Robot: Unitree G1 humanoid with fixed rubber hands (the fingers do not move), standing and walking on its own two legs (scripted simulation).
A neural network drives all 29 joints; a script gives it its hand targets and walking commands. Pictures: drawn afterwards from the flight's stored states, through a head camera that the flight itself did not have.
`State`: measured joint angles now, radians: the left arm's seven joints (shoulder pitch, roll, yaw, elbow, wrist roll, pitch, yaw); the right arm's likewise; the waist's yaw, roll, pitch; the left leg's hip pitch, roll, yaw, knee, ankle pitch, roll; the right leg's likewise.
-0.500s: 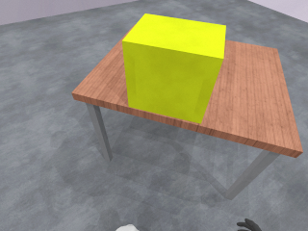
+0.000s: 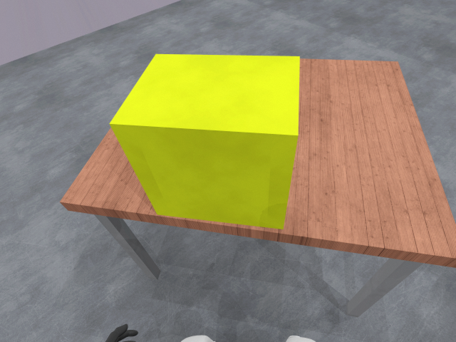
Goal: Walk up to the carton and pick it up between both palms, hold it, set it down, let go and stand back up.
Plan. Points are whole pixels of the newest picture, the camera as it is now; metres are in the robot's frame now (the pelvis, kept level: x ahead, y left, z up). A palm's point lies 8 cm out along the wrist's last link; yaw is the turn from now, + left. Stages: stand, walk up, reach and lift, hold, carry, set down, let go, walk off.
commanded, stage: walk up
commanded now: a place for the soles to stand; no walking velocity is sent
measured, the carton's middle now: (221, 143) +0.51 +0.04 +0.05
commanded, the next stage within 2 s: none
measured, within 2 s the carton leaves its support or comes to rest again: neither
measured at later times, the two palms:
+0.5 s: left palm out of the picture +0.11 +0.28 -0.11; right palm (366, 317) +0.18 -0.21 -0.08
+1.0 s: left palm out of the picture +0.13 +0.27 -0.10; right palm out of the picture +0.12 -0.23 -0.10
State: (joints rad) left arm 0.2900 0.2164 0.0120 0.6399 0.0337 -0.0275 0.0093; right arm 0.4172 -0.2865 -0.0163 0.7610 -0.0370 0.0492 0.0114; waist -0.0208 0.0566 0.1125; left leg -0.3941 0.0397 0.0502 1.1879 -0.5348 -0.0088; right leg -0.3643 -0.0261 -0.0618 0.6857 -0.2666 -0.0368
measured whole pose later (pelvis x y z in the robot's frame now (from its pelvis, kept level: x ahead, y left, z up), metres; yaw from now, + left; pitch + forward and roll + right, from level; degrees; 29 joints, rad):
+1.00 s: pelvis +0.05 +0.02 +0.01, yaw -1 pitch -2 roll +0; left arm 0.28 0.26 -0.01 0.75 0.00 0.01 -0.01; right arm 0.27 -0.26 0.01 0.77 0.00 0.02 0.02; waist -0.01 0.00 0.07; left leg -0.28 0.05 0.04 0.56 -0.25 -0.01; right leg -0.26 -0.04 -0.03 0.56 -0.27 0.02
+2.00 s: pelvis +0.02 +0.11 +0.01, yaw -16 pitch -2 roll +1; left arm 0.32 0.23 0.02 0.74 0.01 0.00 0.00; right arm 0.34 -0.26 -0.01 0.74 -0.01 0.02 0.01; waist -0.02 -0.01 0.05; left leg -0.22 0.08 0.22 0.58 -0.32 0.01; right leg -0.28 0.04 0.10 0.62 -0.31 -0.01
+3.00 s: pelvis +0.08 +0.10 +0.01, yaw -16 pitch -2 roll -1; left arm 0.20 0.25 0.00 0.75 0.01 0.02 -0.01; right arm 0.31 -0.24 -0.01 0.70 0.00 0.01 0.00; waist -0.02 0.01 0.07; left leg -0.34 -0.01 -0.06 0.59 -0.22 0.00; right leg -0.18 0.02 -0.02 0.58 -0.37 -0.01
